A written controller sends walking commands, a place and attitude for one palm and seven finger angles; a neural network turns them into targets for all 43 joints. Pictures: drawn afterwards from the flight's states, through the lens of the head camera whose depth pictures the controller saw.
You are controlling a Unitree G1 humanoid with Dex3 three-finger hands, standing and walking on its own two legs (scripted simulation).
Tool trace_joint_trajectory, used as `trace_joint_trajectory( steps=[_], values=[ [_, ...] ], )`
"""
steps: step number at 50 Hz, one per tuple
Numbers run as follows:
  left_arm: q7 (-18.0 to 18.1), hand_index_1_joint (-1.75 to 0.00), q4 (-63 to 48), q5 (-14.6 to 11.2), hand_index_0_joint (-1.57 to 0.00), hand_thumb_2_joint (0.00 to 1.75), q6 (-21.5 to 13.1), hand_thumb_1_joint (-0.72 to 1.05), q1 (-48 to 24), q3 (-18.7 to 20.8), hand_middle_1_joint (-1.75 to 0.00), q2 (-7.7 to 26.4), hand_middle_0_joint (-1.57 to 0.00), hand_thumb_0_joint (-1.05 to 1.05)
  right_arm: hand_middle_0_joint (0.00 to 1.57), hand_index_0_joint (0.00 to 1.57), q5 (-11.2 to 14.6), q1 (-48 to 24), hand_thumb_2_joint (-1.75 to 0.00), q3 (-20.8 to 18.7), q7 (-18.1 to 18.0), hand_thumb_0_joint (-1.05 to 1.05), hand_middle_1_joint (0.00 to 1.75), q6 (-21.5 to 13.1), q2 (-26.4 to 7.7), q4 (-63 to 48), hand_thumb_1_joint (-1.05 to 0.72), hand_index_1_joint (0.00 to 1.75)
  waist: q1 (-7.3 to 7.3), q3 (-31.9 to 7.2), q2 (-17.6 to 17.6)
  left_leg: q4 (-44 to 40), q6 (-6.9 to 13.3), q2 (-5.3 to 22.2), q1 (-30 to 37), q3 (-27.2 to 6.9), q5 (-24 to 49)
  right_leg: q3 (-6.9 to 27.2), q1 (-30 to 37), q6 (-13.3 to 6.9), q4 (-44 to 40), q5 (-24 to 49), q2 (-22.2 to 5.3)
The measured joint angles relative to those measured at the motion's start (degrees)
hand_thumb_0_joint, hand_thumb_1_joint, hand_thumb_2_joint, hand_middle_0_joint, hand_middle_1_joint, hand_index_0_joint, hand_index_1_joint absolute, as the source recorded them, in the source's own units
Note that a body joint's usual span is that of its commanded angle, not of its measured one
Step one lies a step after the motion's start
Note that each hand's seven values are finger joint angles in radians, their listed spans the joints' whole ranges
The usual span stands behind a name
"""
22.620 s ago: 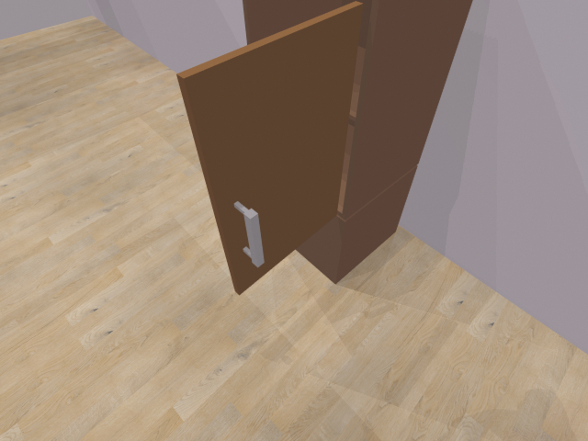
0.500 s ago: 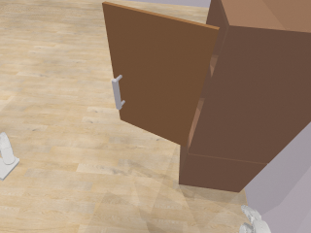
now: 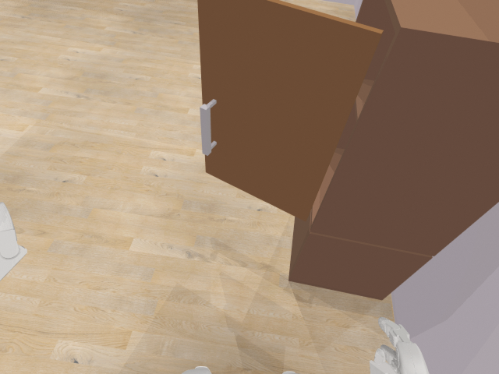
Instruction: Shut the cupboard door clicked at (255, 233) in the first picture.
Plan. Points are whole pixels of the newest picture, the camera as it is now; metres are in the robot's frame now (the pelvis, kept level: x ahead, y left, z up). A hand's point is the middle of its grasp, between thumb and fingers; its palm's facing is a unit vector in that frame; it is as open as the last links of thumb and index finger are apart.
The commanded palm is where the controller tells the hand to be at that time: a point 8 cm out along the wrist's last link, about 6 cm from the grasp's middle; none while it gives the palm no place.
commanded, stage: step back with the hand held close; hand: left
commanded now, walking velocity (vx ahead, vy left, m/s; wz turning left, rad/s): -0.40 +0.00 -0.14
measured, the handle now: (209, 128) +0.76 +0.13 -0.09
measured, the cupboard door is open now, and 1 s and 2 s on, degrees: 71 71 71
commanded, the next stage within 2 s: stop stepping back and stand still in 0.28 s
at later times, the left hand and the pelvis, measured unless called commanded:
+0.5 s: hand out of the picture +0.09 +0.18 +0.21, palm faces +0.18 -0.73 -0.66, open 7.4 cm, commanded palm +0.06 +0.23 +0.19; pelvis -0.13 -0.04 +0.01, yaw -10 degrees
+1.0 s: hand out of the picture -0.03 +0.24 +0.22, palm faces +0.43 -0.76 -0.48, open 7.4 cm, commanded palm -0.08 +0.27 +0.19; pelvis -0.25 -0.01 +0.02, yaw -5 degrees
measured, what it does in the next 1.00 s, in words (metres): walks backwards: right foot, then left foot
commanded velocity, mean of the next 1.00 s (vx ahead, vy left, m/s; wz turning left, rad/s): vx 0.01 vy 0.02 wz -0.02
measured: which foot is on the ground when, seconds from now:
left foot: down 0.00-0.38, up 0.40-0.60, down 0.62-0.94, up 0.96-1.00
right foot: up 0.00-0.30, down 0.32-1.00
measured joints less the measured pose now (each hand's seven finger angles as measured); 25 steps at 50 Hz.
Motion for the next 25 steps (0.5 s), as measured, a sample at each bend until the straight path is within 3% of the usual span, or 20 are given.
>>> trace_joint_trajectory(
  steps=[2,4,8,11,13,16,19,22,25],
  values=[
    [-0.4,-0.3,1.3,0.0,-0.21,0.9,0.2,0.88,0.1,1.4,-0.3,0.2,-0.21,0.01,0.2,0.2,-0.1,0.2,-0.9,-0.2,-0.2,0.01,0.3,-0.8,0.9,0.7,-0.9,0.3,0.51,-1.0,1.2,-0.7,0.1,1.0,-0.6,-0.9,-0.6,0.8,1.7,0.3,7.1,-3.5,2.1],
    [-0.5,-0.3,1.8,-0.4,-0.21,0.9,0.5,0.88,0.5,2.6,-0.3,-0.2,-0.21,0.01,0.2,0.2,-0.3,0.7,-0.9,-0.1,0.0,0.01,0.3,-1.8,1.8,1.3,-0.9,0.3,1.66,-2.9,1.7,-2.3,-0.3,2.1,-1.5,-1.1,0.3,0.8,5.7,0.3,8.9,-6.3,2.9],
    [-0.1,-0.3,0.6,-1.7,-0.21,0.9,0.4,0.88,-0.5,2.5,-0.3,-2.8,-0.21,0.01,0.2,0.21,-1.1,-1.0,-0.9,1.1,0.9,0.01,0.3,-4.9,3.4,2.9,-0.9,0.3,4.5,-5.0,-0.1,-7.5,-0.9,3.4,-3.3,1.3,4.1,1.0,14.5,0.4,1.6,-11.9,1.3],
    [-0.4,-0.3,-0.3,-1.8,-0.2,0.9,0.6,0.89,-4.5,-0.4,-0.3,-4.5,-0.2,0.01,0.2,0.21,-1.7,-5.2,-0.9,1.9,2.0,0.01,0.3,-7.1,4.0,3.5,-0.9,0.3,5.47,-2.5,-0.7,-12.0,-1.3,4.7,-4.2,3.1,8.5,1.2,17.8,0.7,-5.1,-12.3,0.9],
    [-1.2,-0.3,-1.1,-1.8,-0.2,0.9,0.8,0.89,-7.4,-2.1,-0.3,-4.0,-0.2,0.01,0.21,0.21,-1.7,-8.5,-0.89,2.0,2.7,0.01,0.3,-7.9,4.2,2.9,-0.9,0.3,5.25,0.4,-0.6,-14.1,-1.7,5.7,-4.6,4.0,11.5,1.0,18.1,0.9,-7.7,-11.6,1.2],
    [-3.1,-0.3,-3.6,-2.2,-0.2,0.9,0.8,0.89,-8.0,-1.4,-0.3,0.1,-0.2,0.02,0.21,0.21,-1.6,-11.8,-0.89,2.1,3.8,0.01,0.3,-7.7,5.1,0.6,-0.9,0.3,3.41,3.9,-1.0,-15.0,-2.5,6.6,-5.7,5.5,14.9,-0.2,18.0,0.7,-12.6,-8.5,1.1],
    [-5.7,-0.3,-6.6,-2.9,-0.21,0.9,0.2,0.89,-3.8,0.7,-0.3,3.7,-0.21,0.02,0.21,0.21,-0.7,-11.2,-0.89,2.0,4.1,0.01,0.3,-5.3,4.4,-1.5,-0.9,0.3,0.68,5.8,2.7,-13.0,-3.5,9.0,-6.5,2.9,14.7,-2.5,19.3,-3.2,-14.4,-9.8,4.2],
    [-5.8,-0.3,-9.1,-3.2,-0.21,0.9,-1.6,0.88,5.8,5.2,-0.3,8.5,-0.22,0.01,0.21,0.21,1.4,-5.3,-0.89,2.2,3.4,0.01,0.3,-1.8,4.1,-1.0,-0.9,0.3,0.3,1.8,-0.8,2.8,-4.3,4.3,-8.4,0.7,-4.3,-1.4,18.5,-3.9,-13.0,-8.5,2.0],
    [-4.2,-0.3,-6.8,-2.9,-0.22,0.9,-0.3,0.88,12.2,8.0,-0.3,8.8,-0.22,0.01,0.21,0.21,1.7,0.9,-0.89,1.9,1.7,0.01,0.3,0.6,2.3,0.1,-0.9,0.3,1.53,-3.9,-3.5,11.2,-4.6,0.9,-5.9,2.2,-8.8,1.0,17.9,-4.0,-12.9,-8.2,-0.4]
  ],
)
